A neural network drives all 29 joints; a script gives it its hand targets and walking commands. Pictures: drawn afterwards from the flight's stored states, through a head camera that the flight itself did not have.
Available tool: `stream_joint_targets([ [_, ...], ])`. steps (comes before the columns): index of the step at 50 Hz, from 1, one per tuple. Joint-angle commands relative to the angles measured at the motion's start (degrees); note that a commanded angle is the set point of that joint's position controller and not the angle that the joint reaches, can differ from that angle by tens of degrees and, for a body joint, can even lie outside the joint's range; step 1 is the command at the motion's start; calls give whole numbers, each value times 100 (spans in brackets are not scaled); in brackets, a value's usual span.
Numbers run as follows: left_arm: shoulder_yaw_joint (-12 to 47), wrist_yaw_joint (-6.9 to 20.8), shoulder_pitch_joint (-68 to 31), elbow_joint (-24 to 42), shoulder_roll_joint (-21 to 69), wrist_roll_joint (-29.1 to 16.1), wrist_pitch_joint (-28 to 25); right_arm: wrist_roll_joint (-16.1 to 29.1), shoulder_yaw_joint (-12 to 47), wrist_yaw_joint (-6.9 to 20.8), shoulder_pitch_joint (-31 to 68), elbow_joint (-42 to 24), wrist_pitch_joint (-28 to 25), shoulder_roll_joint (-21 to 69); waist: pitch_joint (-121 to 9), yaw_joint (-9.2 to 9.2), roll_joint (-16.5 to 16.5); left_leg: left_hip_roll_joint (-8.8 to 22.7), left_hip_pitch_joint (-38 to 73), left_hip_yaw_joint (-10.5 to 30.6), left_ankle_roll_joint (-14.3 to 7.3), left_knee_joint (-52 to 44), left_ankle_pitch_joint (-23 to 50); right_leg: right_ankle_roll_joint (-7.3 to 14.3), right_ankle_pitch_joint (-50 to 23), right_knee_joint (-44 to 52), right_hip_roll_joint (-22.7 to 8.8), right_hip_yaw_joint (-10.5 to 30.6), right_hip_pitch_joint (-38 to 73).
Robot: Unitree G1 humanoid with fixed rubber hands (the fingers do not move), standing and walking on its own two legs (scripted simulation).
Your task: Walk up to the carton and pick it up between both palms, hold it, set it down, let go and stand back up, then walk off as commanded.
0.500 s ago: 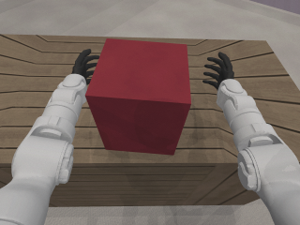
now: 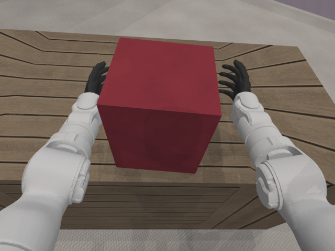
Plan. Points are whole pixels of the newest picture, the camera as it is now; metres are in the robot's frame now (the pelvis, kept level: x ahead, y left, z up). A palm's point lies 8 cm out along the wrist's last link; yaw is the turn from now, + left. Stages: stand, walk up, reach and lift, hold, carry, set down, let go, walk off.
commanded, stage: reach and lift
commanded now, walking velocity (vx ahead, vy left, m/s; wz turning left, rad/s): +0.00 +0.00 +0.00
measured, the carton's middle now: (161, 111) +0.43 +0.02 +0.07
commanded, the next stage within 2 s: none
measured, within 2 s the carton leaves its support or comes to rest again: leaves its support in 1.96 s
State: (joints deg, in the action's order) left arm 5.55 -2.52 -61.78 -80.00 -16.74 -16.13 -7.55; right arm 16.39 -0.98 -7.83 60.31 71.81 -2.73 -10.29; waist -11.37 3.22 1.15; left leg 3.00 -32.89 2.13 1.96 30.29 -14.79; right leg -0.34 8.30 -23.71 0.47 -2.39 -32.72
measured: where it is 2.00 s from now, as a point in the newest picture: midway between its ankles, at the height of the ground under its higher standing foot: outside the picture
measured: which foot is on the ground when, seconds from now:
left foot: down 0.00-1.00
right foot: down 0.00-1.00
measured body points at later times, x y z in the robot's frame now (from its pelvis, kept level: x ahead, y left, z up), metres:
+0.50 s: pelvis +0.01 +0.01 +0.01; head +0.08 +0.03 +0.45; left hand +0.49 +0.16 +0.11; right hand +0.47 -0.15 +0.12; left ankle -0.02 +0.13 -0.73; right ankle +0.02 -0.13 -0.73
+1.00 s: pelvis +0.03 +0.01 +0.02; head +0.08 +0.04 +0.46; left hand +0.47 +0.16 +0.10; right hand +0.46 -0.15 +0.11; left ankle -0.02 +0.13 -0.73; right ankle +0.02 -0.12 -0.73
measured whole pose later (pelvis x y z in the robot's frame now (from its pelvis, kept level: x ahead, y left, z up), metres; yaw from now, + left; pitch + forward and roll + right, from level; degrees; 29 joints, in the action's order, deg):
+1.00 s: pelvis +0.03 +0.01 +0.02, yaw +1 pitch +3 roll -1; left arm -26.6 4.1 -48.3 -48.1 1.4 18.7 6.0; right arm -20.2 -32.4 -1.7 44.3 47.3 -5.5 4.1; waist 2.6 1.2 2.1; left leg 2.2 -7.6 -1.7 0.6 18.3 -13.5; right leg -1.6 8.0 -13.2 -1.1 -2.8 -8.0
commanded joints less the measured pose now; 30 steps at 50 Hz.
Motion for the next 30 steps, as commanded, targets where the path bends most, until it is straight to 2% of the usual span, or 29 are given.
stream_joint_targets([
  [1, -222, -51, -3131, 1516, -470, 217, -203, -74, -177, 4, 2637, -1204, -363, -1036, -4007, 73, -922, -332, 1902, -414, 544, 139, 3353, -30, -2330, -205, 254, -198, 1965],
  [3, -333, -78, -2987, 1350, -291, 262, -114, -93, -97, 16, 2621, -1188, -352, -843, -3927, -39, -731, -345, 1877, -463, 520, 122, 3391, -32, -2270, -121, 276, -198, 1853],
  [4, -376, -81, -2998, 1358, -214, 355, -82, -164, -219, 4, 2584, -1117, -339, -850, -3906, 24, -773, -313, 1899, -424, 516, 107, 3349, -16, -2284, -75, 266, -197, 1871],
  [5, -424, -82, -3027, 1303, -193, 413, -32, -208, -226, -11, 2560, -1052, -279, -759, -3876, 10, -743, -333, 1823, -423, 490, 57, 3201, -38, -2230, -39, 231, -189, 1916],
  [6, -505, -89, -3020, 1421, -117, 458, -60, -276, -227, 15, 2580, -1186, -278, -669, -3786, -26, -637, -320, 1867, -424, 471, 28, 3253, -30, -2212, -56, 260, -198, 1907],
  [7, -647, -86, -3000, 1272, -159, 556, -37, -352, -274, 1, 2598, -1149, -243, -656, -3722, -51, -449, -332, 1787, -440, 412, -28, 3073, -75, -2183, -41, 224, -122, 2006],
  [9, -848, -73, -2853, 1123, -52, 744, 10, -500, -376, -50, 2496, -1149, -242, -521, -3448, -32, -354, -352, 1592, -528, 381, -125, 2913, -122, -2345, -83, 187, -139, 2327],
  [10, -903, -63, -2858, 1158, -20, 806, 19, -525, -375, -46, 2530, -1278, -229, -395, -3498, -81, -301, -386, 1452, -540, 341, -152, 2823, -157, -2451, -84, 159, -96, 2494],
  [11, -847, -79, -2915, 1229, 134, 847, 1, -572, -503, -79, 2485, -1237, -229, -350, -3403, 31, -419, -346, 1475, -489, 339, -226, 2689, -128, -2233, -43, 155, -75, 2351],
  [12, -917, -91, -2826, 1254, 186, 891, 7, -683, -540, -84, 2469, -1288, -239, -252, -3440, -43, -298, -374, 1462, -516, 329, -207, 2815, -142, -2352, -17, 176, -113, 2508],
  [14, -1089, -94, -2795, 1354, 431, 1079, -4, -837, -663, -129, 2496, -1528, -301, -74, -3533, -13, -217, -377, 1515, -548, 314, -228, 2931, -150, -2690, -7, 174, -82, 2692],
  [16, -1290, -122, -2841, 1702, 450, 1274, -47, -1032, -774, -135, 2482, -1742, -343, 46, -3865, -89, -291, -407, 1589, -586, 341, -241, 3160, -156, -2967, -107, 186, -79, 3041],
  [17, -1235, -99, -2801, 1636, 619, 1321, -47, -1153, -907, -123, 2444, -1670, -329, 91, -3646, -20, -295, -383, 1661, -543, 369, -235, 3197, -131, -2956, -83, 192, -136, 2958],
  [18, -1341, -49, -2924, 1864, 717, 1375, -76, -1246, -878, -96, 2578, -1936, -337, 359, -3751, -75, -216, -415, 1723, -622, 350, -295, 3300, -158, -3044, -49, 180, -133, 3132],
  [19, -1479, 28, -2861, 1789, 925, 1575, -67, -1434, -996, -23, 2512, -1801, -344, 654, -3541, -112, -178, -433, 1686, -675, 336, -353, 3208, -140, -2964, -2, 164, -126, 3213],
  [20, -1693, 29, -2887, 1897, 877, 1793, -75, -1620, -1212, -18, 2407, -1884, -370, 653, -3576, -24, -245, -456, 1753, -660, 322, -427, 3125, -148, -2945, 43, 157, -95, 3414],
  [23, -1971, 229, -2777, 2008, 1610, 2354, -42, -2212, -1523, 243, 2313, -1837, -407, 1462, -3109, -108, -387, -416, 2087, -754, 358, -591, 3268, -104, -2758, 197, 163, -135, 3577],
  [25, -2225, 584, -2817, 1921, 2915, 2932, -3, -2937, -1631, 648, 2414, -2127, -476, 2939, -2789, -129, -336, -442, 2279, -805, 312, -795, 3247, -70, -2642, 366, 143, -188, 3860],
  [26, -2359, 765, -2737, 1778, 3417, 3224, 24, -3319, -1793, 839, 2410, -2118, -491, 3598, -2614, -132, -294, -449, 2165, -869, 283, -889, 3010, -95, -2538, 429, 88, -163, 4090],
  [27, -2270, 885, -2692, 1916, 3977, 3397, 10, -3606, -1804, 1015, 2199, -2169, -560, 4170, -2717, -99, -484, -438, 2246, -869, 296, -939, 2995, -86, -2521, 458, 82, -246, 4167],
  [29, -2342, 945, -2396, 2045, 4094, 3589, 163, -3868, -1953, 1209, 2008, -2275, -613, 4131, -2397, -210, -568, -410, 2506, -906, 317, -1020, 3081, -77, -2434, 552, 109, -354, 4118],
  [30, -2402, 941, -2114, 2144, 4132, 3641, 230, -3969, -2043, 1290, 1759, -2253, -636, 4169, -2316, -209, -598, -368, 2645, -957, 359, -1063, 3205, -85, -2437, 561, 123, -428, 4088],
])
